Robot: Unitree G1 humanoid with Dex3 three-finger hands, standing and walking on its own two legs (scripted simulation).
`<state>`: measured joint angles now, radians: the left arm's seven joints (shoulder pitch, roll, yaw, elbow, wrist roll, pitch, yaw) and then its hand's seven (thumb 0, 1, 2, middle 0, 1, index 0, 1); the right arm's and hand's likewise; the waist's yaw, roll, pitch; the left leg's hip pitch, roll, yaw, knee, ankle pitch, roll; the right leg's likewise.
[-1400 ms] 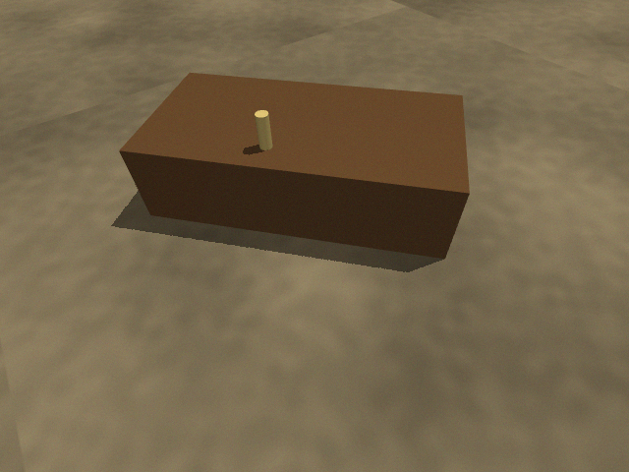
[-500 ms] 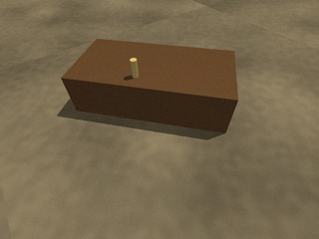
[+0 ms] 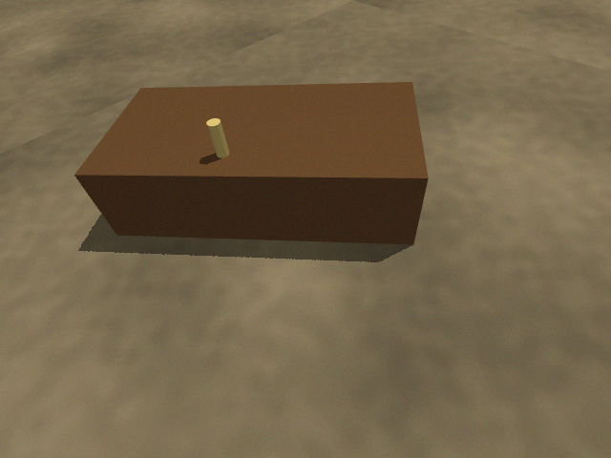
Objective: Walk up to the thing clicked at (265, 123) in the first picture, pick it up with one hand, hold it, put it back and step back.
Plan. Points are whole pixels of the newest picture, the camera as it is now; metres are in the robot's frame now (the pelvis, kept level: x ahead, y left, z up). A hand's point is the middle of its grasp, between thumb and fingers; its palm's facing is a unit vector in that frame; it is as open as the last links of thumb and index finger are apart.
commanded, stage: walk up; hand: left
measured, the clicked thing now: (218, 138) +1.25 +0.35 -0.33
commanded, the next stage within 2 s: none
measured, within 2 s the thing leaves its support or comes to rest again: neither
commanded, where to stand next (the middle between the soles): +0.77 +0.23 m, yaw -10 degrees
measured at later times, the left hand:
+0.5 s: hand (118, 418) +0.24 +0.33 -0.15, palm faces -0.08 -0.90 -0.43, open 7.4 cm
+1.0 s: hand (119, 302) +0.43 +0.37 -0.11, palm faces -0.10 -0.86 -0.51, open 7.4 cm
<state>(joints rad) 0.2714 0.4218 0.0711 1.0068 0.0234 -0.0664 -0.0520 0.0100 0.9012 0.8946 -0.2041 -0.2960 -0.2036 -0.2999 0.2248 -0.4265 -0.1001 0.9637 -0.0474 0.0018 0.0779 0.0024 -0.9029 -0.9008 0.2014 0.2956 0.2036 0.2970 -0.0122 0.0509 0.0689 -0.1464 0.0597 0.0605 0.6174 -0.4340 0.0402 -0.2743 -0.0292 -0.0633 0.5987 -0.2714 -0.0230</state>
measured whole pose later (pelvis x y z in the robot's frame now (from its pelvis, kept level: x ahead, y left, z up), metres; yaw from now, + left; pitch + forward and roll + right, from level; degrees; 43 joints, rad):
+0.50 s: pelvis +0.19 +0.05 -0.01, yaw -4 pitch -3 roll +0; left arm 0.34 0.42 0.04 0.88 -0.01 -0.07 0.01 0.01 0.90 0.89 -0.21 -0.30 -0.21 -0.30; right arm 0.14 -0.38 -0.10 0.77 -0.02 -0.02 0.10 0.00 -0.91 -0.90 0.20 0.30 0.20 0.30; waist 0.01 0.00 0.13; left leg -0.38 0.04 0.06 0.65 -0.22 0.01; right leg -0.26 -0.02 0.07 1.13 -0.48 -0.05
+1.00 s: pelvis +0.37 +0.07 +0.00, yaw -6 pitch -2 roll -1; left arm 0.39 0.43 0.05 0.85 0.02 -0.11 0.01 0.01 0.90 0.89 -0.21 -0.30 -0.21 -0.30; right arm 0.28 -0.46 -0.10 0.82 -0.04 0.04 0.11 0.01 -0.91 -0.90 0.20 0.30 0.20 0.30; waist 0.03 0.11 0.06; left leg -0.54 0.10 -0.03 0.98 -0.34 -0.01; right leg -0.27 -0.06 -0.05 0.61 -0.30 0.00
